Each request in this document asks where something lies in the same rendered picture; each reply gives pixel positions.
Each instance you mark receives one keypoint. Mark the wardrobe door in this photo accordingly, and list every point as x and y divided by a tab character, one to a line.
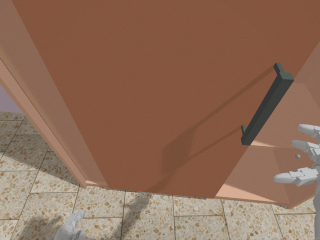
21	57
159	89

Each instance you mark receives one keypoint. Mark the left robot hand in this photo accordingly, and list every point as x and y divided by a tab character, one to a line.
67	232

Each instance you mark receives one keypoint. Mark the right robot hand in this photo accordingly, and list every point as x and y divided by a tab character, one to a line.
304	176

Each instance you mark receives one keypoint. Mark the handle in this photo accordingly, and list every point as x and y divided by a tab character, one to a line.
274	95

